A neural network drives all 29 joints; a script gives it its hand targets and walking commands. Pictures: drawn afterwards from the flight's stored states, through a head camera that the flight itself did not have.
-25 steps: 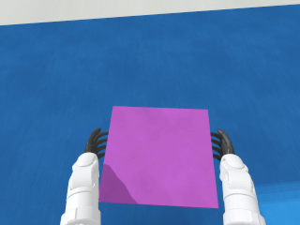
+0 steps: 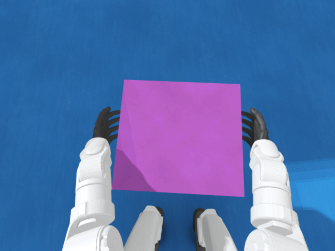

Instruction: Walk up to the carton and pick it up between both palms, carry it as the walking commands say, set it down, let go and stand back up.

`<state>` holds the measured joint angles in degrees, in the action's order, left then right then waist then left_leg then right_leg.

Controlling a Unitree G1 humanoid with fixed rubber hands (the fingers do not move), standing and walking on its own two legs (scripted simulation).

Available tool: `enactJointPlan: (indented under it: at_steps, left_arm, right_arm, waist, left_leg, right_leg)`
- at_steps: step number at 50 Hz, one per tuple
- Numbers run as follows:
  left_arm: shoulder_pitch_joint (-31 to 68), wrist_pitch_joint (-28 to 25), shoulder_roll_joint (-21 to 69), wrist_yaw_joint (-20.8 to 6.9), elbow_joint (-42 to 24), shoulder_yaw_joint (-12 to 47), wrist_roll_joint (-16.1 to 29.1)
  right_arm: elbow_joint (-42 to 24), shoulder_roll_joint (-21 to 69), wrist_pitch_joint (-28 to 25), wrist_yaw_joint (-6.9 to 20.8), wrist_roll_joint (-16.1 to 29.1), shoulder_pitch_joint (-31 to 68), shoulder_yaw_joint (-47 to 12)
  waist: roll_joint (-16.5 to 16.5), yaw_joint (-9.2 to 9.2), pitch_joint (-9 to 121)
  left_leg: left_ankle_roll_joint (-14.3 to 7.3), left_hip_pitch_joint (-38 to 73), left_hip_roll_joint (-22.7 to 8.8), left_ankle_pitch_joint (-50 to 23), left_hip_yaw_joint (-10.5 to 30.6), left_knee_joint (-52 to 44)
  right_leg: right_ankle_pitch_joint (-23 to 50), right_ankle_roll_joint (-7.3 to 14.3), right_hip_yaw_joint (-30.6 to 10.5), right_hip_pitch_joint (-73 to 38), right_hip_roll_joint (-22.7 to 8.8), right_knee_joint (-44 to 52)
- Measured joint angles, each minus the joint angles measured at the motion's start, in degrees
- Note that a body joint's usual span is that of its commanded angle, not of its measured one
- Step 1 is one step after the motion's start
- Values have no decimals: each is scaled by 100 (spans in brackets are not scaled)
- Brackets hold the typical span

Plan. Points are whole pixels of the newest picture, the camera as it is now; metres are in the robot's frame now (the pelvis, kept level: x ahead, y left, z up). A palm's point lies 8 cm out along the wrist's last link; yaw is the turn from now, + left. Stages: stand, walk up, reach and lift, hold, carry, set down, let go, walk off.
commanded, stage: set down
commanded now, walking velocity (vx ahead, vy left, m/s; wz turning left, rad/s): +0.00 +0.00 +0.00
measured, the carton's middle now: (178, 140) +0.39 +0.02 -0.14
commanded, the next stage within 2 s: none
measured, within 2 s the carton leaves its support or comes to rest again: neither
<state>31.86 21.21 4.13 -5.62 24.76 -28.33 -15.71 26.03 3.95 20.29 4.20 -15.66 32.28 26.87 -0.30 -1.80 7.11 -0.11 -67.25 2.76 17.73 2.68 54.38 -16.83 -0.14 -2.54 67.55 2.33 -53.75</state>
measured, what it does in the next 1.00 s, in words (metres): lowers itself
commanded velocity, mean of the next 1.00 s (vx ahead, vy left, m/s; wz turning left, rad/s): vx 0.00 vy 0.00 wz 0.00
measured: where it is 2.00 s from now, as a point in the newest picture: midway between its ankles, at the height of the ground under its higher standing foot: (177, 239)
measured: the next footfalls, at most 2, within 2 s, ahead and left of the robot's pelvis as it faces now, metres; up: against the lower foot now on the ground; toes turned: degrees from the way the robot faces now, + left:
none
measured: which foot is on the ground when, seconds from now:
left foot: down 0.00-1.00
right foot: down 0.00-1.00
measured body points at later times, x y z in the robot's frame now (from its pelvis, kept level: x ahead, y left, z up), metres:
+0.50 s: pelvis -0.01 -0.01 -0.08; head +0.21 +0.00 +0.31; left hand +0.41 +0.20 -0.16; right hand +0.43 -0.18 -0.16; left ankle +0.06 +0.11 -0.66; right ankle +0.06 -0.12 -0.66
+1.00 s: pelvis -0.04 +0.00 -0.16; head +0.23 +0.00 +0.20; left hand +0.44 +0.21 -0.25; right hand +0.45 -0.17 -0.25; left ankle +0.06 +0.11 -0.66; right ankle +0.06 -0.12 -0.66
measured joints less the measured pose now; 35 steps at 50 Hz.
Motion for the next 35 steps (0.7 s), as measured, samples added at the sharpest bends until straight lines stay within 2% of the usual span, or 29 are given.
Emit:
enactJointPlan:
  at_steps: [15,35]
  left_arm:
    - [362,-49,-216,151,210,148,306]
    - [1212,-205,-706,326,987,298,616]
  right_arm:
    - [239,-290,-17,-169,399,412,-142]
    - [957,-609,-191,-586,667,1270,-258]
  waist:
    - [-16,-39,629]
    - [-55,-81,913]
  left_leg:
    - [46,-1751,35,461,19,1337]
    - [131,-3442,98,815,71,2738]
  right_leg:
    - [-439,-18,-6,1755,105,-1320]
    - [-774,-37,20,3452,232,-2708]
